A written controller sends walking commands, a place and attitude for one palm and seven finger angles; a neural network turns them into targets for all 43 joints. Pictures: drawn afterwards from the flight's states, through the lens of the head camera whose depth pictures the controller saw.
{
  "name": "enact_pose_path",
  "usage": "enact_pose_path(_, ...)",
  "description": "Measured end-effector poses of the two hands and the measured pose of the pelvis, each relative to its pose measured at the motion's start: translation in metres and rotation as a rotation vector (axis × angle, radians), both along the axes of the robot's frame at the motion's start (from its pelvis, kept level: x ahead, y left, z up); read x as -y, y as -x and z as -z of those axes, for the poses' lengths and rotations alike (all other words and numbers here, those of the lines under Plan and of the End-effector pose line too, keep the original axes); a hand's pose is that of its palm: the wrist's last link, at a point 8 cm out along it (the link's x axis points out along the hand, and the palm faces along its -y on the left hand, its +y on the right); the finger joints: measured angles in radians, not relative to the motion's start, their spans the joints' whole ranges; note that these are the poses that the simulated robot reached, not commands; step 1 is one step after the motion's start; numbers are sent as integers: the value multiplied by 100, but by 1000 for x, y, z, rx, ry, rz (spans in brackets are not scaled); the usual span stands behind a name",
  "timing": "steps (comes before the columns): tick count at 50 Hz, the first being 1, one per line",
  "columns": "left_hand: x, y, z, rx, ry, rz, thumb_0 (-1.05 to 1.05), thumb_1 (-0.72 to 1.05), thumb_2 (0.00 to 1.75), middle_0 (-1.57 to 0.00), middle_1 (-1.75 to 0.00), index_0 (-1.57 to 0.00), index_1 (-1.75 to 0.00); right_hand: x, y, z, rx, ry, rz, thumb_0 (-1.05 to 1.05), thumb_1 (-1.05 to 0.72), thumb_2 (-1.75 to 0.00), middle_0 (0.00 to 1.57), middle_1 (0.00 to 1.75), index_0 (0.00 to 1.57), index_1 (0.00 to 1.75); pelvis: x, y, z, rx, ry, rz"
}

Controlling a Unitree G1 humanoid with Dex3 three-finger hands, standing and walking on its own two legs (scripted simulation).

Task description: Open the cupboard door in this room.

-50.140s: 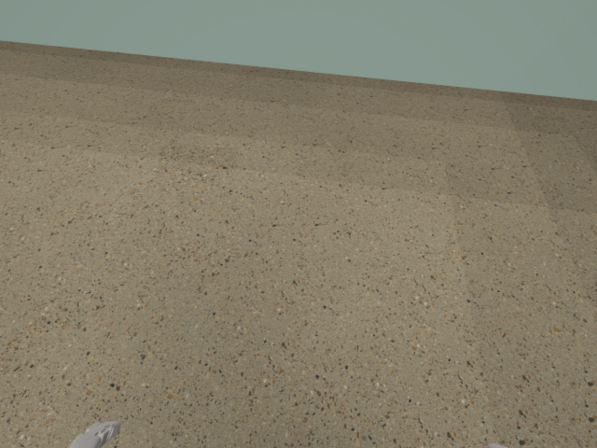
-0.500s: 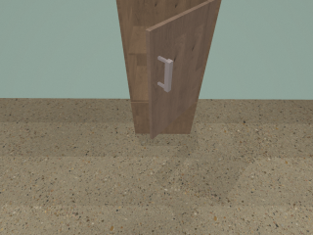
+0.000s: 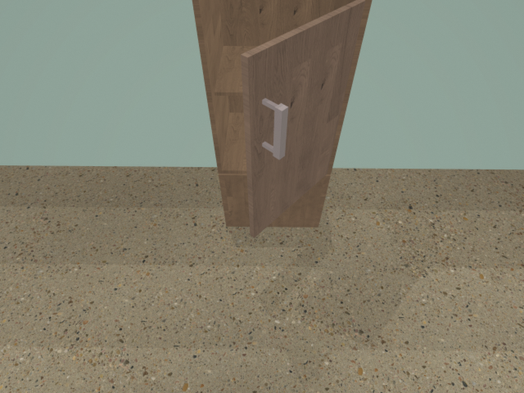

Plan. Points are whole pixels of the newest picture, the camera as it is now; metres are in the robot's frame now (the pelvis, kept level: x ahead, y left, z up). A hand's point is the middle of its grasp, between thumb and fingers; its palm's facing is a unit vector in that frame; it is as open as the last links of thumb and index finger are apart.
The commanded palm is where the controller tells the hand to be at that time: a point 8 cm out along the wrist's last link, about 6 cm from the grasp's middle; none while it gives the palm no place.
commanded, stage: walk to a spot facing it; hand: left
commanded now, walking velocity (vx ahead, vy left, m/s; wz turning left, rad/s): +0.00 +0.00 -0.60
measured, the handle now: (273, 129) +0.63 +0.01 +0.04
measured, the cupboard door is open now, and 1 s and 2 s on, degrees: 47 47 47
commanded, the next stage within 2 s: none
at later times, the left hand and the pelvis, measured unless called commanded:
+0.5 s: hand out of the picture +0.08 +0.18 -0.17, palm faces -0.12 -0.95 -0.30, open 7.4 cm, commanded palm none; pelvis -0.01 -0.03 -0.02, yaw -12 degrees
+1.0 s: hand out of the picture +0.11 +0.13 -0.17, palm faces -0.36 -0.90 -0.24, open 7.4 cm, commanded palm none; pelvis +0.01 -0.04 +0.00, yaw -28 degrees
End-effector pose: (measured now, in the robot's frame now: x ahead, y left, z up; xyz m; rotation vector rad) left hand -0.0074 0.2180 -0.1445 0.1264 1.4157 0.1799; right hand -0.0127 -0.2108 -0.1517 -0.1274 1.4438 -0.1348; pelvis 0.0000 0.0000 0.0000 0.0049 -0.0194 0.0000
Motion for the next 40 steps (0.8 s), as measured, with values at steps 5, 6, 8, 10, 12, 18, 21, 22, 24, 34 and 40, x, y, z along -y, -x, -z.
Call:
enact_pose_path(5, 1, -1, 1, -8, -1, 1, 0, 90, 89, -20, -30, -20, -30, 3, -1, 1, -2, 7, 12, 1, -91, -90, 20, 29, 20, 30, 1, -1, 1, -1, 1, 15)
enact_pose_path(6, 1, -1, 1, -13, -1, 3, 0, 90, 89, -20, -30, -20, -30, 4, -1, 1, -1, 11, 20, 1, -91, -90, 20, 29, 20, 30, 2, -1, 1, -1, 2, 22)
enact_pose_path(8, -1, -2, 3, -25, -1, 11, 0, 90, 89, -20, -30, -20, -30, 6, 0, 2, 3, 19, 40, 1, -91, -90, 20, 29, 20, 30, 2, 1, 3, -3, 3, 39)
enact_pose_path(10, -3, -4, 4, -35, -3, 23, 0, 90, 89, -20, -30, -20, -30, 10, 1, 3, 10, 30, 63, 1, -91, -90, 20, 29, 20, 30, 2, 2, 5, -4, 4, 58)
enact_pose_path(12, -7, -8, 6, -40, -7, 39, 0, 90, 89, -20, -30, -20, -30, 13, 2, 4, 21, 43, 85, 1, -91, -90, 20, 29, 20, 30, 2, 4, 7, -6, 3, 77)
enact_pose_path(18, -18, -35, 8, -11, -35, 106, 1, 90, 89, -20, -30, -20, -30, 28, 9, 6, 55, 76, 137, 0, -91, -90, 20, 29, 20, 30, 4, 11, 13, -19, -17, 138)
enact_pose_path(21, -18, -56, 2, 22, -64, 145, 1, 90, 89, -20, -30, -20, -30, 38, 15, 11, 66, 74, 153, 0, -91, -90, 20, 29, 20, 30, 10, 14, 15, -18, -27, 168)
enact_pose_path(22, -16, -64, -1, 38, -74, 158, 1, 90, 89, -19, -30, -20, -30, 42, 17, 13, 67, 71, 157, 0, -91, -90, 20, 29, 20, 30, 13, 14, 15, -18, -27, 176)
enact_pose_path(24, -9, -80, -7, 79, -93, 185, 1, 90, 89, -19, -30, -19, -30, 52, 19, 19, 68, 61, 167, 1, -91, -90, 20, 29, 20, 30, 20, 15, 17, -19, -28, 195)
enact_pose_path(34, 29, -103, -21, 103, -125, 302, 0, 90, 89, -20, -30, -20, -30, 104, -11, 3, 180, 77, 264, 1, -91, -90, 20, 29, 20, 30, 51, 16, 5, -36, -55, 312)
enact_pose_path(40, 46, -107, -19, 78, -88, 355, 0, 90, 89, -20, -30, -20, -30, 120, -35, -11, 277, 115, 311, 1, -91, -90, 20, 29, 20, 30, 54, 10, 2, -42, -47, 382)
